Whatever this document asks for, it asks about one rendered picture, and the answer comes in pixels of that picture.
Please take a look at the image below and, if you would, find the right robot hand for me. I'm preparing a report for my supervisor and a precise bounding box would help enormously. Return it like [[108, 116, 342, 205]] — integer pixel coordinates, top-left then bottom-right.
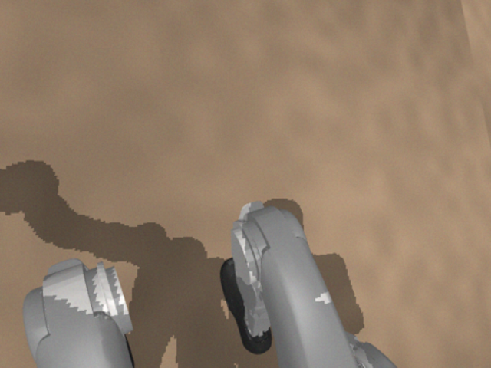
[[345, 331, 397, 368]]

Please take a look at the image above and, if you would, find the right robot foot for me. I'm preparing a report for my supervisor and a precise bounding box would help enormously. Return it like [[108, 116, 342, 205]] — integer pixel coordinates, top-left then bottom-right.
[[220, 258, 272, 354]]

